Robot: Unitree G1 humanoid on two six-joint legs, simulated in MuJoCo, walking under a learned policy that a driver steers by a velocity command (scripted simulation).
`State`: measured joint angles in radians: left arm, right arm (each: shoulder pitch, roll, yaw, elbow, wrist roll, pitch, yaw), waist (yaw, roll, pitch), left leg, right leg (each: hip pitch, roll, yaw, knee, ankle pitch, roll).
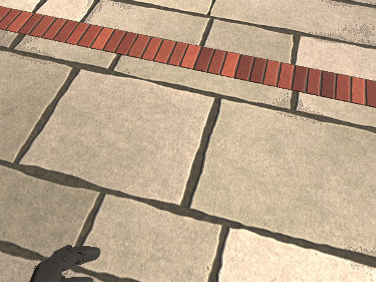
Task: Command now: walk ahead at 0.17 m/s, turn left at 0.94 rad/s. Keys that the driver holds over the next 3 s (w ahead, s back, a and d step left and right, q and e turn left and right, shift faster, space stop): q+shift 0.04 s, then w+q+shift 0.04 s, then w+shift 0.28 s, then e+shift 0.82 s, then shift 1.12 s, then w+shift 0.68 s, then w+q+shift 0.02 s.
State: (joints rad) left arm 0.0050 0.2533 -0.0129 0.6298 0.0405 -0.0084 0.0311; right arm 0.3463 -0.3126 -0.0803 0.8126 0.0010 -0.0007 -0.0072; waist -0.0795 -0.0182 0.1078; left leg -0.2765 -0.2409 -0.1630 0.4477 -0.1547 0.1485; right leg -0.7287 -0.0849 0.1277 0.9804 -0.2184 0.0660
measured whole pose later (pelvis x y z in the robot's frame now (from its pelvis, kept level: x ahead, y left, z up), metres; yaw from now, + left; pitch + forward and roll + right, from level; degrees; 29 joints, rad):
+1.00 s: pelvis +0.36 -0.03 +0.00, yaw -14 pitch +0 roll +1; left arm 0.17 0.32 0.09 0.65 0.02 0.10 -0.05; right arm 0.20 -0.28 -0.04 0.70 -0.04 -0.02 -0.04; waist 0.00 -0.01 0.06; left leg -0.28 0.08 0.24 0.46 -0.18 0.03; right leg -0.52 -0.05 -0.05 0.92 -0.32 0.01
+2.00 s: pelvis +0.37 -0.04 +0.01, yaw -34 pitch -2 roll +0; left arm 0.22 0.24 0.01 0.85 0.01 0.02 0.02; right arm 0.20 -0.23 -0.02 0.82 -0.01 0.02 -0.01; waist -0.01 0.00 0.04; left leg -0.20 -0.02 0.03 0.44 -0.21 0.03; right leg -0.14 0.04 0.06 0.44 -0.27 -0.01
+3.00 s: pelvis +0.63 -0.18 -0.02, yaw -33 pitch +3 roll -1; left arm -0.12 0.22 0.02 0.77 0.03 -0.05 -0.05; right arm 0.56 -0.18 -0.03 1.08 -0.02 -0.11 0.00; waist -0.10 0.00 0.04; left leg 0.32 0.00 0.02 0.03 -0.39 0.03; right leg -0.66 -0.01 -0.13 0.61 -0.08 -0.12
